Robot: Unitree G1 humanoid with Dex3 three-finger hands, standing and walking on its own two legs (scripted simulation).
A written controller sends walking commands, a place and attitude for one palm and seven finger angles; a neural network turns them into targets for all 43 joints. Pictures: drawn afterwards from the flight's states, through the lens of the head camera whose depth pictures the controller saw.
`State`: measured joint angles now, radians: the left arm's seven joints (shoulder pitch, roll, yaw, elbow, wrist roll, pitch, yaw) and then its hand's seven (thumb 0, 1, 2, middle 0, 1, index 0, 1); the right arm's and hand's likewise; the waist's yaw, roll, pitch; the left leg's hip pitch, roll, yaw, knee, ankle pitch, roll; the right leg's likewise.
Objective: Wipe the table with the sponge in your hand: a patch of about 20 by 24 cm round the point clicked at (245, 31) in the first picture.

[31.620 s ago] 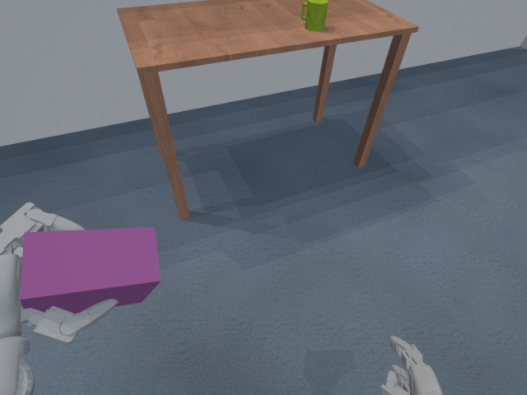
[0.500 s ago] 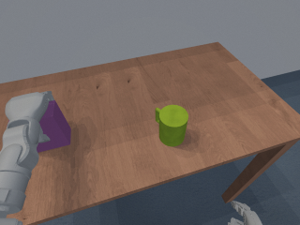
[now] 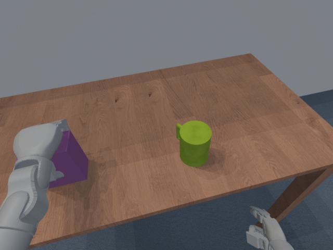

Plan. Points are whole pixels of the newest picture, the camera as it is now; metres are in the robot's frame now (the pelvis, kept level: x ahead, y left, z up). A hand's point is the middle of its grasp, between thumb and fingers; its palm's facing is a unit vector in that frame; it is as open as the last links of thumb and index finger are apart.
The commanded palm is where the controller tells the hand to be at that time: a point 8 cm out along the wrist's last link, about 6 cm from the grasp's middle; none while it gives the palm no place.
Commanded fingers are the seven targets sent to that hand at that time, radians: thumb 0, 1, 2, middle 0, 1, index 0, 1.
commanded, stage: wipe back along the first lane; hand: left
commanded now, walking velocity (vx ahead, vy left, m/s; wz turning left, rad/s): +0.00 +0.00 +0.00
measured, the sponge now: (60, 165) +0.28 +0.31 +0.05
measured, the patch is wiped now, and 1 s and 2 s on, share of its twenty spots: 0.95 0.95 0.95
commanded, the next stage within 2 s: lift the sponge slowly off the table in 0.42 s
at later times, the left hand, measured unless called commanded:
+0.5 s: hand (50, 169) +0.24 +0.29 +0.10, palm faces +0.05 -0.04 -1.00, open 10.6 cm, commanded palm +0.20 +0.28 +0.14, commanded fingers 0.00 0.10 1.30 -1.20 -1.60 -1.20 -1.60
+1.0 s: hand (47, 179) +0.22 +0.28 +0.11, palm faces +0.04 -0.08 -1.00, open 10.6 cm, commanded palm +0.19 +0.28 +0.17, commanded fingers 0.00 0.10 1.30 -1.20 -1.60 -1.20 -1.60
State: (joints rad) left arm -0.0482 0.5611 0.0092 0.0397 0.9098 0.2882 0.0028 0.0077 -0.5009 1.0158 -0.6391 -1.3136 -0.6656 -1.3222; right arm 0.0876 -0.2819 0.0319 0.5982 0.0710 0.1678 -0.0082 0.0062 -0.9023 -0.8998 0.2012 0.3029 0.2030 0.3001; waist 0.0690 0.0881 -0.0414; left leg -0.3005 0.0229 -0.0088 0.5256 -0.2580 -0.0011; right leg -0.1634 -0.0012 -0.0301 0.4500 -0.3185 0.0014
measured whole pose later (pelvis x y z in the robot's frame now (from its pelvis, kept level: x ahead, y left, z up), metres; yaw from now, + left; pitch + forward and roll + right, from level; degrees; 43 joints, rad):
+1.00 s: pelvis -0.02 -0.01 +0.00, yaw +0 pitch -2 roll -1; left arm 0.14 0.55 -0.01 -0.19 0.86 0.32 -0.02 -0.01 -0.50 1.02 -0.64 -1.31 -0.67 -1.32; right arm 0.07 -0.28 0.03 0.63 0.05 0.11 -0.05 0.01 -0.90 -0.90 0.20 0.30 0.16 0.28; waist 0.10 0.10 0.00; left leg -0.23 0.03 -0.01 0.50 -0.23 -0.01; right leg -0.11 0.01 -0.03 0.45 -0.30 -0.01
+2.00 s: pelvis -0.04 -0.01 +0.00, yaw +0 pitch -4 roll -1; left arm -0.07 0.62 0.00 -0.16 0.83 0.35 -0.13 0.00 -0.52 1.02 -0.67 -1.29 -0.70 -1.29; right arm 0.04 -0.29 0.04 0.65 0.05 0.08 -0.06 0.01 -0.90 -0.90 0.20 0.30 0.17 0.29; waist 0.12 0.12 0.02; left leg -0.20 0.03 -0.01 0.43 -0.16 -0.02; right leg -0.09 0.01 -0.03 0.41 -0.25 -0.02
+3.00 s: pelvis -0.04 -0.02 +0.00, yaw -1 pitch -3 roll +0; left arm -0.09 0.66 0.00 -0.26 0.80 0.41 -0.20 0.00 -0.53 1.02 -0.67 -1.29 -0.70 -1.29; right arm 0.05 -0.30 0.06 0.62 0.05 0.08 -0.05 0.01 -0.90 -0.90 0.20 0.30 0.20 0.30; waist 0.13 0.13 0.00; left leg -0.22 0.04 -0.01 0.45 -0.16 -0.03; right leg -0.13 0.02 -0.02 0.46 -0.27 -0.02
